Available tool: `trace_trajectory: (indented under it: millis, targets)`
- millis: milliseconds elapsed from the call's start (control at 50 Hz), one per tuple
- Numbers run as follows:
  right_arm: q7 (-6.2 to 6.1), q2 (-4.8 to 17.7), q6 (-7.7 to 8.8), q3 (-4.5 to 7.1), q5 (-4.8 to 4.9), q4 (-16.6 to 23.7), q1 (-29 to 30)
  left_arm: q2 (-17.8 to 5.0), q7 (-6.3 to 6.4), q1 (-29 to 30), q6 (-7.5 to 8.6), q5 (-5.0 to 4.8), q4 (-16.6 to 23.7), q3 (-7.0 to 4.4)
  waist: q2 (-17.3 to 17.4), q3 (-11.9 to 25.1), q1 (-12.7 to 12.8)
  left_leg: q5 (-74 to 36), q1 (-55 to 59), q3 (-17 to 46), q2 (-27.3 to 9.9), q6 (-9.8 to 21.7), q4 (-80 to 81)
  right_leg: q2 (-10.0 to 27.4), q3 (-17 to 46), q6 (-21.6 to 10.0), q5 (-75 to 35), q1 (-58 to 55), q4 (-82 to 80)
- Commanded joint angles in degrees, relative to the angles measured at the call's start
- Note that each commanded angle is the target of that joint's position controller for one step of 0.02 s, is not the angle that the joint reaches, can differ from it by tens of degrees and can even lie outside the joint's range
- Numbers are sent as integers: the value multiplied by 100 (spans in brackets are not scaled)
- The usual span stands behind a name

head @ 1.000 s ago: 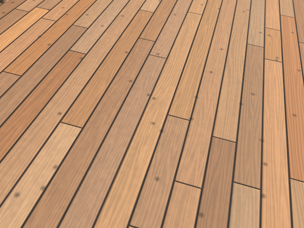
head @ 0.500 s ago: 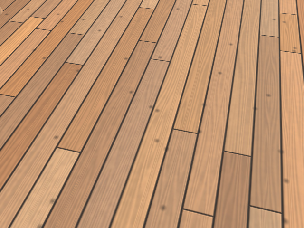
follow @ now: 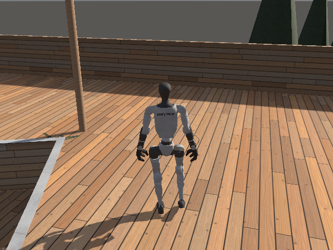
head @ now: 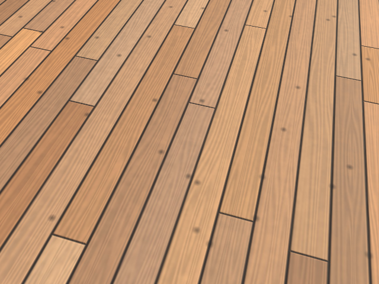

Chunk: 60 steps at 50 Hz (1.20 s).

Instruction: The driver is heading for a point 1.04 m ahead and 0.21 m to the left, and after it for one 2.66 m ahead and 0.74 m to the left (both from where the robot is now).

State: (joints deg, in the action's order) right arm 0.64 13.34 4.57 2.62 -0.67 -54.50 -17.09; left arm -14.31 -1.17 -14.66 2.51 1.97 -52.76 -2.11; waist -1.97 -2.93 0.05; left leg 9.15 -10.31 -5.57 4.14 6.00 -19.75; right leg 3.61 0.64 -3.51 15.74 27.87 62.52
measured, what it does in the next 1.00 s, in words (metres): walks ahead, turning left: right foot, then left foot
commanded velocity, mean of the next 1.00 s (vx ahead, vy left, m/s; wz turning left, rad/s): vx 0.50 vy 0.00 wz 0.35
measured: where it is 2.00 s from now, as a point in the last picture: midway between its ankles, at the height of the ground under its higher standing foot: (136, 175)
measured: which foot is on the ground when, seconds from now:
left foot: down 0.00-0.36, up 0.38-0.86, down 0.88-1.00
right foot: up 0.00-0.32, down 0.34-0.90, up 0.92-1.00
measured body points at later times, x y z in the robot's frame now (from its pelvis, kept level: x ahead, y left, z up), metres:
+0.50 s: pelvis +0.28 -0.05 +0.00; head +0.30 -0.06 +0.45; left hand +0.36 +0.21 -0.12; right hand +0.31 -0.31 -0.15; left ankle +0.18 +0.07 -0.66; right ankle +0.32 -0.13 -0.74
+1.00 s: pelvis +0.52 +0.04 -0.02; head +0.55 +0.06 +0.43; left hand +0.46 +0.30 -0.16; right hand +0.74 -0.15 -0.14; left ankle +0.55 +0.09 -0.74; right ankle +0.45 -0.13 -0.64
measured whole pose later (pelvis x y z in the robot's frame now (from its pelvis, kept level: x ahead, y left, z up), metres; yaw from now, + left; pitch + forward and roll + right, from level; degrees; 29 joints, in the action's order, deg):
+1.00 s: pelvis +0.52 +0.04 -0.02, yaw +25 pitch +0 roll +0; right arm 0.9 15.0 0.7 4.3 -1.1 -49.6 -9.0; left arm -13.1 0.1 -16.2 3.8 0.9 -51.3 -2.9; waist -0.4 -4.5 1.1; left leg 12.1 -19.3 -5.1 6.4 8.2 -31.3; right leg 4.5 -3.4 0.1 21.3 18.8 71.4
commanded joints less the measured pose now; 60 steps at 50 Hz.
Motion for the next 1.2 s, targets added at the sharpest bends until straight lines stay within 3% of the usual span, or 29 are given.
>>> trace_trajectory:
  millis: [20,140,240,300,320,340,360,380,400,420,440,460,500,540,660,760,820,860,880,900,920,940,960,980,1020,1040,1100,1200]
  targets:
    - [-7,636,148,117,31,101,-244,-257,-58,-154,-89,28,197,-55,467,-65,138,-593,87,1345,-1542,679,1429,298,-38,165,-554,563,-308]
    - [-19,605,122,79,30,-151,-804,-152,-74,1128,-46,-40,589,12,486,-256,-182,-1309,606,887,-1346,534,1437,225,-335,306,-1554,881,-1980]
    - [-97,650,73,69,-34,-367,-1227,-232,-45,1802,13,-41,874,17,538,-340,-358,-2230,1415,1058,-1596,574,993,20,-378,166,-1367,880,-2753]
    - [-147,822,41,118,-71,-334,-941,-381,0,1363,117,-61,831,-42,610,-142,-36,-3376,1543,1158,-1657,442,309,-225,-369,-13,-723,52,-3171]
    - [-138,869,35,132,-62,-316,-823,-480,45,754,166,-52,645,-99,593,167,226,-3899,1420,1108,-1532,355,-343,-408,-447,-99,-621,-773,-3407]
    - [-116,809,37,112,-18,-284,-728,-663,112,-228,244,16,340,-187,359,733,639,-3544,891,900,-1230,236,-1461,-301,-346,-246,-892,-2153,-3703]
    - [-98,539,56,38,45,-64,-744,-1184,205,-1243,293,172,223,-321,-268,1590,922,-1575,-246,656,-825,126,-3174,1101,1090,-496,-272,-3671,-3793]
    - [-95,-25,13,-42,243,-16,-1487,-1625,176,-1219,219,163,215,-441,-1583,2198,506,2179,-2092,448,81,-53,-4826,2388,3494,-1089,143,-4827,-4515]
    - [-142,660,-72,122,73,-96,-1038,-1074,151,-668,150,35,363,-339,-386,1518,413,1834,-2461,952,-351,40,-5214,2068,3262,-871,698,-4088,-4725]
    - [-95,633,-74,161,60,-11,-671,-683,139,-131,166,-12,441,-227,-110,750,239,1258,-2461,974,-570,45,-5066,1831,2328,-704,507,-3242,-4870]
    - [-63,459,-87,140,64,18,-531,-467,125,91,200,-6,443,-176,-48,416,123,923,-2294,927,-753,11,-4882,1597,1660,-575,-83,-2678,-5067]
    - [-22,401,-153,155,-17,19,-446,-352,148,118,233,-34,393,-145,-147,228,40,785,-2155,889,-858,-31,-4738,1374,1121,-445,-431,-2326,-5189]
    - [64,233,-295,148,-80,41,-501,-249,171,-58,319,-69,266,-117,-303,182,-98,612,-1957,817,-916,-130,-4667,1218,534,-335,-1046,-2039,-5294]
    - [120,160,-379,148,-92,164,-244,-320,176,-236,405,-125,176,-144,-268,104,-154,341,-2273,733,-964,-188,-4621,1185,107,-345,-1528,-2083,-5377]
    - [266,104,-391,65,-92,679,1043,-328,195,-624,421,-86,-5,-144,-196,-229,-3,-780,-2811,385,-974,-298,-3203,973,-903,-348,-2336,-2275,-5442]
    - [336,131,-376,-8,-135,1042,1835,-554,262,-1019,350,-84,-172,-194,-189,-340,181,-722,-2501,-132,-784,-51,-1950,1192,-1345,-325,-3125,-2948,-5238]
    - [293,273,-389,54,-159,1048,1622,-729,315,-1001,241,-63,-202,-238,-336,-103,-2,41,-1942,-397,-377,262,-1711,1266,-1611,-266,-5171,-3430,-4385]
    - [229,456,-359,166,-157,831,776,-907,316,-946,119,-54,-173,-294,-394,402,-346,583,-1012,-469,28,535,-1494,1281,-1670,-264,-5966,-3469,-2926]
    - [161,625,-304,274,-197,574,-54,-935,288,-874,70,-69,-111,-300,-176,850,-720,418,125,-315,152,720,-1004,1206,-1742,-137,-5237,-2935,-1624]
    - [71,1177,-281,458,-253,438,-706,-703,261,-899,74,-59,78,-244,469,1389,-928,1010,1474,1192,-939,1039,-752,977,-1722,57,-2791,-1617,136]
    - [44,1716,-359,578,-123,618,-367,-309,137,-813,131,-143,561,-207,1705,1708,-483,1019,2820,4533,-2330,1948,119,-458,-1073,446,1578,896,2181]
    - [9,1610,-431,548,-31,630,-461,-711,117,-39,210,-80,733,-251,566,1374,-710,574,2587,4343,-2310,1810,489,-205,-46,387,1176,1564,2180]
    - [-44,1351,-419,479,-5,590,-185,-579,93,125,290,-161,799,-208,357,731,-510,68,1945,3547,-2215,1652,499,66,31,329,609,1627,1813]
    - [-54,1050,-370,407,11,576,60,-552,116,-51,323,-163,681,-203,-27,295,-200,-781,1168,2998,-1933,1386,561,268,37,326,329,1244,1188]
    - [-90,718,-232,284,46,625,392,-452,112,-363,122,33,541,-183,10,290,159,-1609,471,2166,-1454,1087,649,436,74,408,207,476,566]
    - [-77,673,-150,253,62,604,329,-411,87,-422,19,76,522,-180,79,345,201,-1896,357,2014,-1353,1056,692,425,32,451,190,310,411]
    - [-48,815,-32,257,73,429,-89,-328,8,-103,-107,65,622,-161,238,217,136,-2219,277,1671,-1159,895,909,417,-139,534,-326,507,-190]
    - [-53,801,-21,203,67,241,-708,-391,-31,910,-123,2,921,-152,452,1,-245,-2463,934,1537,-1095,446,1012,351,-232,500,-1324,1203,-1316]
Keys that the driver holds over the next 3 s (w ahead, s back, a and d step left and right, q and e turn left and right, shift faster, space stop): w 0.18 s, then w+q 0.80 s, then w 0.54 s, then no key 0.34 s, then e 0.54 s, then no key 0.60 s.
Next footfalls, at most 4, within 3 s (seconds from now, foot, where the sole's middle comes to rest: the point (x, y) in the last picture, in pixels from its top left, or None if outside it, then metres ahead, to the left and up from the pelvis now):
0.34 right None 0.36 -0.13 -0.78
0.88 left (161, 255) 0.59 0.11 -0.78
1.46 right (159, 172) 0.96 0.14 -0.78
1.90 left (105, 164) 0.99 0.37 -0.78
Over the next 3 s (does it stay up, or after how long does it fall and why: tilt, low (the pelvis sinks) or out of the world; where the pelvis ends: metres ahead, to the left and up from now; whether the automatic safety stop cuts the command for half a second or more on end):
stays up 0.92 0.22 0.00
